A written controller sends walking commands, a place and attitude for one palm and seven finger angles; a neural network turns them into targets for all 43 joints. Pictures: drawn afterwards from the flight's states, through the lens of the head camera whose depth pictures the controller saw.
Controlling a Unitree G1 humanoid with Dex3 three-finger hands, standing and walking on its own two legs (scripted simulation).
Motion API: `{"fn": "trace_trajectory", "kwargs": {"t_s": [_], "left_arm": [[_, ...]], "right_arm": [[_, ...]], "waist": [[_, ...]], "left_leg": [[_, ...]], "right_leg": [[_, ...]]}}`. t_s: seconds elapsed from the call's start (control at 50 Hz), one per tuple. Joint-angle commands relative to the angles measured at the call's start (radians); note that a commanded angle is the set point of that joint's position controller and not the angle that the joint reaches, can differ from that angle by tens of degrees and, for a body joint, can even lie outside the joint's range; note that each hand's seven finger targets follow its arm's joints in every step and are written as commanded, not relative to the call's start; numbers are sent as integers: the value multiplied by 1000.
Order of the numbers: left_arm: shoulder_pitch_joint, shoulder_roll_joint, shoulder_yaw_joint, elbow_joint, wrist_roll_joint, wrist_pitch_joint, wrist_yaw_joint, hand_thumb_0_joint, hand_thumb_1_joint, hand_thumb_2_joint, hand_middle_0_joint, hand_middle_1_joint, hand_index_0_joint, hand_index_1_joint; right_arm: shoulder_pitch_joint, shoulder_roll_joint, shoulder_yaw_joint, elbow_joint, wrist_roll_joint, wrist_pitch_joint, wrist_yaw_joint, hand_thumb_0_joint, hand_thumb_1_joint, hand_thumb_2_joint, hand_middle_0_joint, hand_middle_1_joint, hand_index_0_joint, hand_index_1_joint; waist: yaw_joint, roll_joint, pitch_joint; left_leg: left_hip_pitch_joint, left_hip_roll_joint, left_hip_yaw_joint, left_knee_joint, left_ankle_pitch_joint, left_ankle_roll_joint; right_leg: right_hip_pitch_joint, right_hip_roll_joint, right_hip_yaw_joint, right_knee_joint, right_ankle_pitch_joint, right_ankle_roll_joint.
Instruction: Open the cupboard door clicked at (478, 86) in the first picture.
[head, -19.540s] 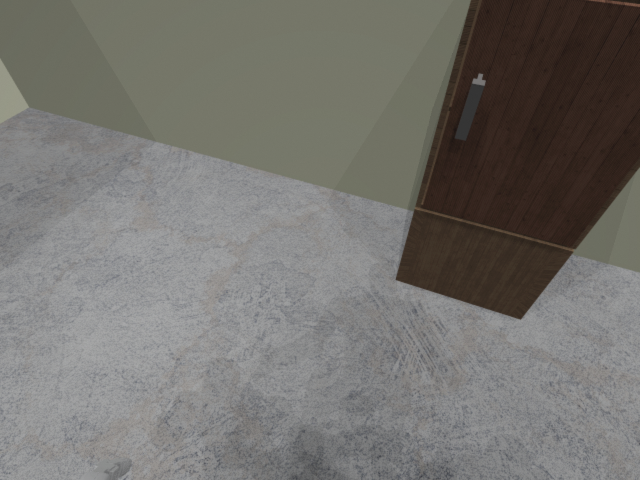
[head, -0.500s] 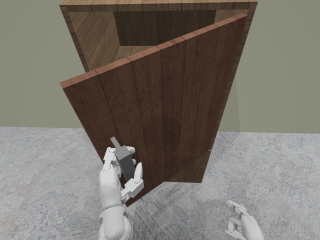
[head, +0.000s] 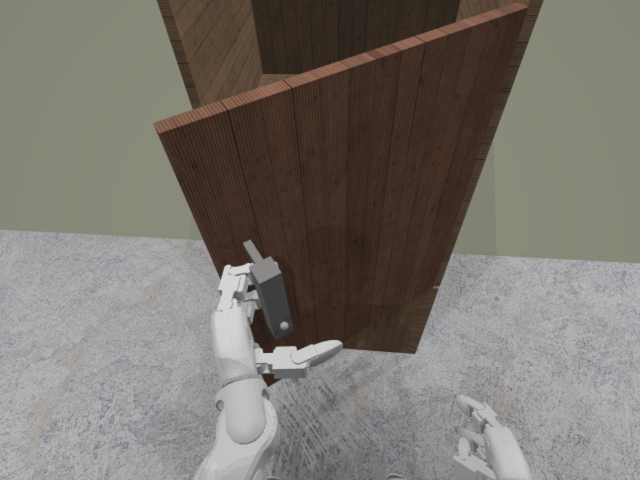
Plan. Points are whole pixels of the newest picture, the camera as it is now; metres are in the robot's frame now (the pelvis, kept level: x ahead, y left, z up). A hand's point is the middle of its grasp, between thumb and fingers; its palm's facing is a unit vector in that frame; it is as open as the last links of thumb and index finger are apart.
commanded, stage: open thumb and fingers to let go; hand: left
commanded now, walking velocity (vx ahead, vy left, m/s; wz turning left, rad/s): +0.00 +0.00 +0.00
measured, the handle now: (266, 289) +0.34 +0.09 +0.06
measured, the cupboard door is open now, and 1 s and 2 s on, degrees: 37 40 40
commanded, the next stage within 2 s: slide the hand sideways off the handle in 0.32 s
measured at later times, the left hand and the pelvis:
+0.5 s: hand (287, 331) +0.28 +0.05 +0.06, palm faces +0.15 -0.99 -0.06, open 15.0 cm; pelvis -0.01 +0.01 +0.00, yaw +0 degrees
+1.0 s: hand (270, 372) +0.23 +0.07 +0.07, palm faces -0.13 -0.99 +0.01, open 16.0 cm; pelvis +0.00 +0.03 -0.01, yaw -2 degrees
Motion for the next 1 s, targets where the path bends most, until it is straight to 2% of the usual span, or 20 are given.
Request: {"fn": "trace_trajectory", "kwargs": {"t_s": [0.0,0.06,0.14,0.22,0.28,0.4,0.42,0.44,0.48,0.54,0.56,0.58,0.62,0.64,0.72,0.74,0.78,0.84,0.9,0.98], "left_arm": [[-234,-167,-48,-203,24,-55,24,0,-500,300,-267,-1000,-267,-1000],[-222,-182,-42,-185,18,-41,35,0,-500,300,-242,-850,-242,-850],[-231,-209,-66,-190,25,-28,44,0,-500,300,-208,-650,-208,-650],[-287,-233,-84,-173,26,-17,56,0,-500,300,-175,-450,-175,-450],[-310,-233,-78,-162,26,-12,64,0,-500,300,-150,-300,-150,-300],[-318,-248,-86,-161,19,-4,61,0,-500,300,-150,-300,-150,-300],[-306,-108,-290,-189,127,-48,-154,0,-500,300,-150,-300,-150,-300],[-348,-40,-209,-257,84,-93,-273,0,-500,300,-150,-300,-150,-300],[-338,13,-182,-283,43,-138,-402,0,-500,300,-150,-300,-150,-300],[-280,6,-154,-278,-63,-144,-532,0,-500,300,-150,-300,-150,-300],[-286,-8,-139,-289,-101,-137,-536,0,-500,300,-150,-300,-150,-300],[-240,0,-104,-294,-126,-127,-532,0,-500,300,-150,-300,-150,-300],[-184,18,-49,-302,-151,-104,-499,0,-500,300,-150,-300,-150,-300],[-157,23,-28,-308,-150,-96,-477,0,-500,300,-150,-300,-150,-300],[-57,59,14,-341,-105,-92,-412,0,-500,300,-150,-300,-150,-300],[-22,76,25,-342,-86,-95,-404,0,-500,300,-150,-300,-150,-300],[8,75,18,-373,-71,-102,-398,0,-500,300,-150,-300,-150,-300],[121,93,37,-408,-66,-105,-397,0,-500,300,-150,-300,-150,-300],[144,85,6,-470,-56,-109,-406,0,-500,300,-150,-300,-150,-300],[191,113,25,-495,-60,-113,-423,0,-500,300,-150,-300,-150,-300]], "right_arm": [[-97,-78,-33,-164,9,-58,-8,0,-900,-900,200,300,200,300],[-103,-77,-34,-166,8,-54,-5,0,-900,-900,200,300,200,300],[-107,-76,-35,-166,11,-53,5,0,-900,-900,200,300,200,300],[-118,-76,-28,-160,11,-52,10,0,-900,-900,200,300,200,300],[-128,-73,-29,-155,10,-49,11,0,-900,-900,200,300,200,300],[-129,-72,-31,-149,11,-51,14,0,-900,-900,200,300,200,300],[-29,-114,-34,-125,17,-48,16,0,-900,-900,200,300,200,300],[-19,-115,-45,-158,27,-47,10,0,-900,-900,200,300,200,300],[-26,-108,-39,-178,35,-60,-3,0,-900,-900,200,300,200,300],[-33,-109,-23,-216,57,-85,-19,0,-900,-900,200,300,200,300],[-40,-108,-19,-225,63,-93,-24,0,-900,-900,200,300,200,300],[-48,-108,-18,-234,68,-100,-27,0,-900,-900,200,300,200,300],[-53,-112,-15,-249,72,-103,-29,0,-900,-900,200,300,200,300],[-57,-113,-15,-252,69,-105,-28,0,-900,-900,200,300,200,300],[-30,-111,-18,-264,57,-100,-16,0,-900,-900,200,300,200,300],[-31,-114,-20,-267,56,-97,-13,0,-900,-900,200,300,200,300],[-24,-108,-20,-275,52,-93,-5,0,-900,-900,200,300,200,300],[-19,-108,-23,-292,49,-83,0,0,-900,-900,200,300,200,300],[-8,-106,-22,-306,51,-75,5,0,-900,-900,200,300,200,300],[-3,-111,-22,-313,51,-72,-4,0,-900,-900,200,300,200,300]], "waist": [[-12,-126,-205],[5,-123,-225],[5,-108,-228],[-5,-99,-183],[-1,-100,-197],[-2,-133,-217],[-94,-180,-142],[-62,-124,-240],[-46,-101,-278],[-44,-98,-199],[-50,-116,-180],[-32,-105,-163],[-14,-152,-150],[0,-149,-154],[13,-163,-163],[27,-137,-164],[25,-101,-165],[43,-105,-182],[21,-74,-162],[9,-106,-129]], "left_leg": [[43,-33,5,-96,138,41],[50,-31,7,-108,165,39],[62,-24,3,-112,194,36],[53,-25,0,-115,144,36],[57,-25,-3,-114,142,35],[59,-27,-1,-107,147,37],[67,-26,6,-88,163,60],[69,-31,7,-82,198,63],[65,-37,12,-71,192,66],[49,-38,5,-93,111,63],[49,-39,2,-101,79,62],[43,-39,1,-113,50,56],[31,-40,-3,-128,29,51],[35,-39,-3,-137,41,49],[25,-36,5,-133,89,47],[21,-35,6,-133,108,46],[23,-33,12,-127,122,43],[20,-31,18,-120,165,43],[22,-28,19,-109,178,42],[-6,-26,9,-93,147,43]], "right_leg": [[140,-8,93,-193,100,36],[159,1,76,-176,137,31],[155,10,58,-158,167,23],[117,11,52,-167,88,22],[114,13,52,-163,77,20],[119,11,56,-167,84,25],[83,2,96,-160,193,29],[134,-4,99,-133,261,20],[172,-12,115,-125,281,25],[148,-7,118,-162,151,27],[134,-4,112,-178,97,33],[130,-2,109,-190,38,32],[136,-2,107,-208,-25,35],[144,0,98,-200,-13,33],[156,2,87,-163,68,33],[161,3,84,-148,93,27],[152,4,81,-130,120,24],[174,9,79,-115,178,20],[153,10,75,-99,206,21],[123,15,75,-92,178,26]]}}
